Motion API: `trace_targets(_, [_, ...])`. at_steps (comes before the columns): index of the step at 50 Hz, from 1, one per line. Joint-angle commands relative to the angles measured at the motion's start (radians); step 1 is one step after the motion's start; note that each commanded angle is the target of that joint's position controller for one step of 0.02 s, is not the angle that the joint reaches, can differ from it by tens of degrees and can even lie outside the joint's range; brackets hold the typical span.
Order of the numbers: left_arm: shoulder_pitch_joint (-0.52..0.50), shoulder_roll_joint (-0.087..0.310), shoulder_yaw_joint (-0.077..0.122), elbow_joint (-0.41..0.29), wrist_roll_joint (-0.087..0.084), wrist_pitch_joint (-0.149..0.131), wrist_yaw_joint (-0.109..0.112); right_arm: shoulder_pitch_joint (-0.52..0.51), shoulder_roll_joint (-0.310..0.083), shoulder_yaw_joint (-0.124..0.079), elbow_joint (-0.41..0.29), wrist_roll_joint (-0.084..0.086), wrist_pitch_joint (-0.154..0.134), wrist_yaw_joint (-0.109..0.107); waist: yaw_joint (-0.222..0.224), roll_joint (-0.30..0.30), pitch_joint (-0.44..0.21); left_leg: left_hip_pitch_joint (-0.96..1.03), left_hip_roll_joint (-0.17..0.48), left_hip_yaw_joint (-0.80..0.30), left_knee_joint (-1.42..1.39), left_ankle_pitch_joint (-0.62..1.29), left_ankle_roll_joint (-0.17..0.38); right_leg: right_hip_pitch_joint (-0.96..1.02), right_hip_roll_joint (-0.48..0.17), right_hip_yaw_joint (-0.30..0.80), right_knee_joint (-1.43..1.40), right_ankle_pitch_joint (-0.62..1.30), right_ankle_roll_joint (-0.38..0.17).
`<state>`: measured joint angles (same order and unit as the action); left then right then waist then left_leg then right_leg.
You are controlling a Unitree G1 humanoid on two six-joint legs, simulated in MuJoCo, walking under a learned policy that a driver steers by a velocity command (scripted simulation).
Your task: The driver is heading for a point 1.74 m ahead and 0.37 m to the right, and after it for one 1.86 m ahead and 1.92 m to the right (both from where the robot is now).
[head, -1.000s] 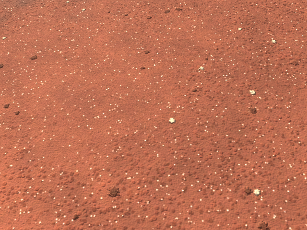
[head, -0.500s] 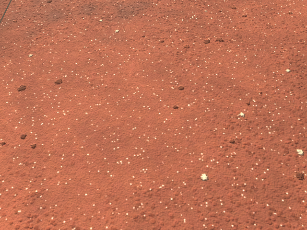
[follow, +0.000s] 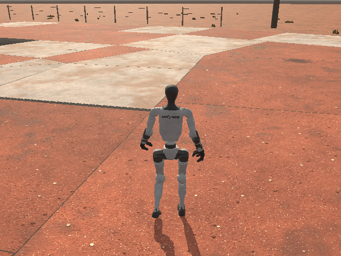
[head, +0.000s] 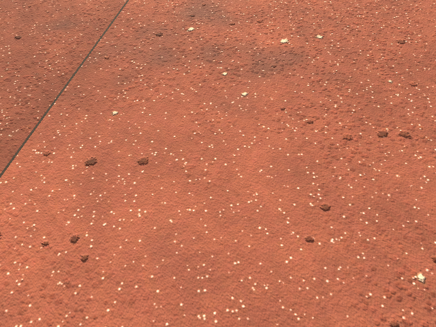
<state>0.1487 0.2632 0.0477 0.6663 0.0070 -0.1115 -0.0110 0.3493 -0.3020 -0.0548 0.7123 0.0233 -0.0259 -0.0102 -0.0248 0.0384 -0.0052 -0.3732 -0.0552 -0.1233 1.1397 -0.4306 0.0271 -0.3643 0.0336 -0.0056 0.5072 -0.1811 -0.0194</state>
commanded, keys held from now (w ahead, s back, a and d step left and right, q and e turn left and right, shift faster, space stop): w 0.06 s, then w+e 0.94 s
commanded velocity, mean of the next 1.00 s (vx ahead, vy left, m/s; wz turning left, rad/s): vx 0.50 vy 0.00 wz -0.31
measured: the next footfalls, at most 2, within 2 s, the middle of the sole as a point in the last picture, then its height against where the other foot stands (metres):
left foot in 0.36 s outside the picture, level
right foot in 0.86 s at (284, 305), level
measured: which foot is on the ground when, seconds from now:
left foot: up 0.00-0.34, down 0.36-0.86, up 0.88-1.00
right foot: down 0.00-0.36, up 0.38-0.84, down 0.86-1.00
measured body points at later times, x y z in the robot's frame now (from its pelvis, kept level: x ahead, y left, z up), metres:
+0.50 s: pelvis +0.25 +0.05 +0.01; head +0.27 +0.06 +0.45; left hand +0.32 +0.33 -0.12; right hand +0.39 -0.22 -0.08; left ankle +0.29 +0.15 -0.73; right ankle +0.17 -0.09 -0.65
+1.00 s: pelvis +0.49 -0.07 +0.00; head +0.52 -0.09 +0.45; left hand +0.73 +0.13 -0.10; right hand +0.48 -0.37 -0.12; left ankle +0.46 +0.13 -0.64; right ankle +0.52 -0.15 -0.73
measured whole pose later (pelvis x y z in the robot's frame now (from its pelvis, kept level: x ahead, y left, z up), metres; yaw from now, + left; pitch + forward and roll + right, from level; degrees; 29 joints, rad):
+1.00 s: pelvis +0.49 -0.07 +0.00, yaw -24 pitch +1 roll +1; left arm 0.21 0.29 0.07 0.67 -0.02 -0.04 -0.04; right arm 0.22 -0.30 -0.06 0.77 0.01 -0.10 0.00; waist -0.01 0.01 0.07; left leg -0.41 0.07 -0.02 1.19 -0.39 0.00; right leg -0.38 0.07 -0.01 0.55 -0.18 -0.09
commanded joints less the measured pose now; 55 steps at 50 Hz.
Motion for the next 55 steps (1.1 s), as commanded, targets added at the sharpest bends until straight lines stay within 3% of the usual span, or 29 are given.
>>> trace_targets(1, [0.116, 0.104, 0.031, -0.006, 0.009, 0.001, 0.002, -0.069, -0.089, -0.028, -0.109, -0.004, -0.020, 0.007, 0.058, -0.125, 0.002, -0.341, 0.124, -0.024, 0.062, 0.107, -0.015, 0.298, -0.288, 0.349, -0.267, -0.009, -0.157])
trace_targets(3, [0.117, 0.096, 0.030, 0.018, 0.001, -0.006, -0.003, -0.060, -0.053, -0.021, -0.102, 0.001, -0.016, 0.013, 0.042, -0.149, 0.008, -0.309, 0.127, 0.003, 0.005, 0.117, -0.019, 0.254, -0.261, 0.269, -0.305, 0.066, -0.174])
trace_targets(5, [0.130, 0.126, 0.036, 0.044, -0.009, -0.009, -0.007, -0.108, -0.032, -0.011, -0.119, -0.015, -0.020, 0.014, 0.033, -0.132, 0.022, -0.324, 0.140, 0.032, -0.103, 0.146, -0.027, 0.241, -0.262, 0.241, -0.330, 0.161, -0.205])
trace_targets(7, [0.134, 0.149, 0.041, 0.059, -0.019, 0.000, -0.005, -0.171, -0.015, 0.002, -0.133, -0.025, -0.034, 0.019, 0.045, -0.113, 0.025, -0.311, 0.151, 0.065, -0.244, 0.228, -0.035, 0.242, -0.250, 0.204, -0.339, 0.233, -0.213])
trace_targets(9, [0.150, 0.169, 0.045, 0.073, -0.028, 0.011, -0.002, -0.244, -0.001, 0.011, -0.143, -0.021, -0.050, 0.027, 0.069, -0.113, 0.031, -0.247, 0.133, 0.089, -0.397, 0.324, -0.042, 0.219, -0.220, 0.157, -0.334, 0.246, -0.195])
trace_targets(12, [0.215, 0.195, 0.050, 0.102, -0.037, 0.025, 0.001, -0.327, -0.018, 0.007, -0.159, -0.009, -0.064, 0.039, 0.098, -0.123, 0.030, -0.156, 0.091, 0.105, -0.532, 0.400, -0.052, 0.222, -0.228, 0.164, -0.306, 0.229, -0.182])
trace_targets(14, [0.234, 0.201, 0.051, 0.115, -0.043, 0.034, 0.004, -0.348, -0.042, -0.002, -0.171, -0.003, -0.073, 0.045, 0.089, -0.138, 0.030, -0.112, 0.082, 0.090, -0.594, 0.384, -0.036, 0.248, -0.252, 0.205, -0.274, 0.191, -0.165])
trace_targets(16, [0.222, 0.207, 0.053, 0.120, -0.044, 0.044, 0.011, -0.289, -0.070, -0.018, -0.157, -0.003, -0.080, 0.043, 0.035, -0.144, 0.008, 0.014, 0.071, 0.096, -0.666, 0.375, -0.008, 0.245, -0.254, 0.220, -0.208, 0.195, -0.135])
trace_targets(17, [0.224, 0.190, 0.047, 0.119, -0.039, 0.045, 0.013, -0.198, -0.100, -0.036, -0.129, -0.010, -0.080, 0.035, -0.010, -0.133, -0.043, 0.165, 0.061, 0.108, -0.690, 0.364, 0.015, 0.214, -0.215, 0.195, -0.113, 0.269, -0.111])
trace_targets(18, [0.212, 0.142, 0.029, 0.106, -0.026, 0.041, 0.011, -0.058, -0.150, -0.056, -0.106, -0.025, -0.080, 0.023, -0.080, -0.095, -0.147, 0.391, 0.159, 0.029, -0.670, 0.367, 0.060, 0.108, -0.156, 0.149, 0.098, 0.205, -0.072])
trace_targets(19, [0.278, 0.040, -0.002, 0.073, -0.013, 0.028, 0.013, 0.068, -0.243, -0.078, -0.097, -0.050, -0.068, 0.011, -0.093, 0.136, -0.306, 0.745, 0.416, -0.297, -0.675, 0.311, 0.168, -0.216, -0.032, 0.047, 0.464, -0.148, -0.003])
trace_targets(20, [0.314, 0.069, 0.001, 0.069, -0.040, 0.018, 0.014, 0.102, -0.211, -0.071, -0.078, -0.045, -0.060, 0.017, -0.089, 0.258, -0.363, 0.752, 0.496, -0.576, -0.797, 0.112, 0.249, -0.371, -0.017, 0.112, 0.667, -0.416, 0.007])
trace_targets(21, [0.259, 0.153, 0.027, 0.070, -0.057, 0.022, 0.014, 0.051, -0.143, -0.051, -0.075, -0.029, -0.061, 0.019, -0.083, 0.155, -0.215, 0.637, 0.459, -0.476, -0.828, 0.021, 0.219, -0.439, -0.069, 0.139, 0.751, -0.348, 0.005])
trace_targets(23, [0.176, 0.146, 0.032, 0.058, -0.042, 0.037, 0.015, -0.068, -0.066, -0.026, -0.071, -0.025, -0.064, 0.025, -0.033, 0.084, -0.060, 0.410, 0.374, -0.250, -0.887, 0.123, 0.176, -0.409, -0.128, 0.106, 0.717, -0.204, 0.007])
trace_targets(25, [0.186, 0.111, 0.034, 0.061, -0.037, 0.062, 0.012, -0.135, -0.039, -0.022, -0.059, -0.034, -0.076, 0.028, 0.019, 0.099, 0.001, 0.264, 0.329, -0.110, -0.953, 0.252, 0.159, -0.320, -0.163, 0.111, 0.664, -0.127, 0.016])
trace_targets(29, [0.131, 0.072, 0.030, 0.030, -0.029, 0.084, 0.009, -0.138, -0.071, -0.042, -0.019, -0.037, -0.096, 0.019, 0.036, 0.037, 0.034, 0.237, 0.332, 0.051, -1.002, 0.450, 0.175, -0.347, -0.167, 0.118, 0.570, 0.005, 0.037])
trace_targets(34, [-0.023, 0.049, 0.015, -0.019, -0.027, 0.076, -0.024, -0.101, -0.123, -0.057, 0.021, -0.028, -0.083, 0.003, -0.014, 0.010, 0.069, 0.271, 0.314, 0.211, -1.010, 0.480, 0.143, -0.305, -0.150, 0.051, 0.289, 0.216, 0.020])
trace_targets(39, [-0.138, 0.073, 0.019, -0.086, -0.028, 0.080, -0.048, -0.046, -0.169, -0.075, 0.063, -0.002, -0.055, 0.002, -0.038, 0.009, 0.102, 0.412, 0.357, 0.272, -0.948, 0.546, 0.108, -0.305, -0.126, -0.014, 0.157, 0.107, -0.036])
trace_targets(41, [-0.101, 0.102, 0.035, -0.095, -0.024, 0.085, -0.050, -0.053, -0.201, -0.083, 0.065, 0.007, -0.042, -0.002, 0.000, 0.040, 0.051, 0.447, 0.354, 0.307, -0.816, 0.865, 0.086, -0.196, -0.064, -0.075, 0.143, 0.000, -0.076])
trace_targets(43, [0.166, 0.189, 0.088, -0.029, -0.028, 0.092, -0.037, -0.065, -0.191, -0.076, 0.060, 0.011, -0.028, -0.008, 0.147, 0.020, -0.101, 0.341, 0.293, 0.363, -0.443, 1.027, 0.036, 0.191, 0.036, -0.113, 0.069, 0.030, -0.140])
trace_targets(44, [0.310, 0.289, 0.122, 0.000, -0.034, 0.102, -0.014, -0.037, -0.129, -0.050, 0.037, -0.024, -0.035, -0.009, 0.184, -0.139, -0.193, 0.065, 0.238, 0.369, -0.103, 0.607, -0.018, 0.495, -0.127, 0.155, 0.048, 0.069, -0.209])
trace_targets(45, [0.252, 0.368, 0.120, -0.025, -0.036, 0.086, -0.017, 0.032, -0.014, -0.011, -0.020, -0.045, -0.064, 0.003, 0.061, -0.329, -0.305, -0.319, 0.030, 0.195, 0.188, -0.180, -0.066, 0.732, -0.337, 0.744, -0.116, -0.189, -0.391])
trace_targets(46, [0.269, 0.271, 0.093, -0.043, -0.033, 0.070, -0.026, -0.096, -0.113, -0.028, -0.026, -0.004, -0.094, 0.014, 0.147, -0.176, -0.325, -0.417, 0.061, 0.031, 0.255, -0.150, -0.044, 0.728, -0.359, 0.802, -0.221, -0.257, -0.362])
trace_targets(47, [0.237, 0.225, 0.078, -0.032, -0.026, 0.056, -0.028, -0.162, -0.138, -0.034, -0.051, 0.022, -0.109, 0.018, 0.138, -0.146, -0.187, -0.476, 0.098, 0.044, 0.218, -0.048, -0.020, 0.626, -0.334, 0.663, -0.228, -0.179, -0.320])
trace_targets(48, [0.179, 0.200, 0.069, -0.038, -0.028, 0.051, -0.027, -0.164, -0.124, -0.030, -0.041, 0.004, -0.116, 0.010, 0.093, -0.069, -0.117, -0.429, 0.141, 0.043, 0.138, 0.037, -0.012, 0.486, -0.290, 0.549, -0.220, -0.070, -0.288])
trace_targets(49, [0.113, 0.167, 0.059, -0.050, -0.023, 0.053, -0.023, -0.163, -0.126, -0.036, -0.029, -0.023, -0.113, 0.002, 0.054, -0.048, -0.068, -0.358, 0.169, 0.044, 0.055, 0.091, -0.016, 0.360, -0.246, 0.454, -0.232, 0.028, -0.260])
trace_targets(50, [0.083, 0.155, 0.053, -0.068, -0.008, 0.051, -0.018, -0.138, -0.128, -0.040, -0.028, -0.027, -0.103, 0.003, 0.020, -0.091, -0.064, -0.291, 0.184, 0.033, 0.025, 0.127, -0.023, 0.282, -0.230, 0.422, -0.250, 0.111, -0.263])
trace_targets(52, [0.073, 0.154, 0.053, -0.068, -0.011, 0.045, -0.010, -0.123, -0.112, -0.039, -0.024, -0.036, -0.083, 0.005, 0.002, -0.088, -0.055, -0.249, 0.179, 0.047, -0.041, 0.156, -0.051, 0.210, -0.208, 0.369, -0.277, 0.219, -0.276])
trace_targets(55, [0.118, 0.176, 0.058, -0.041, -0.017, 0.041, 0.010, -0.204, -0.077, -0.027, -0.045, -0.042, -0.069, 0.003, 0.021, -0.077, -0.016, -0.280, 0.156, 0.066, -0.208, 0.296, -0.088, 0.168, -0.174, 0.289, -0.293, 0.288, -0.262])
